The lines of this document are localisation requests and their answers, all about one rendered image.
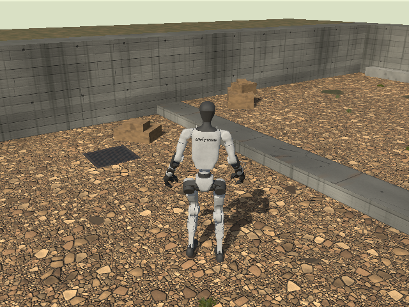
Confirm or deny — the robot right forearm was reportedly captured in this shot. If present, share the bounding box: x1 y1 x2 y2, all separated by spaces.
231 155 243 175

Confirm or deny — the left robot foot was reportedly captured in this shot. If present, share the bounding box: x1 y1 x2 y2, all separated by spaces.
186 239 198 256

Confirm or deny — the robot left hand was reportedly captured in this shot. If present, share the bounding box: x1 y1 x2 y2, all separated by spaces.
164 173 178 188

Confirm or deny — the robot left forearm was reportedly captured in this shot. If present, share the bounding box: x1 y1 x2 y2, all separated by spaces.
166 152 180 177

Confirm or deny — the right robot upper arm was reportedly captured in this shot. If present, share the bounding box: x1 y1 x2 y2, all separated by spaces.
220 129 237 165

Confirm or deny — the robot left thigh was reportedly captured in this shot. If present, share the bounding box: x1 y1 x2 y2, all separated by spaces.
183 178 200 216

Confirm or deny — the left robot upper arm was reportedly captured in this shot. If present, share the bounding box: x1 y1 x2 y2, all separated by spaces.
174 128 193 162

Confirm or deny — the robot right hand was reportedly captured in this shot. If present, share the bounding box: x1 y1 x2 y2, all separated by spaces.
231 172 245 184

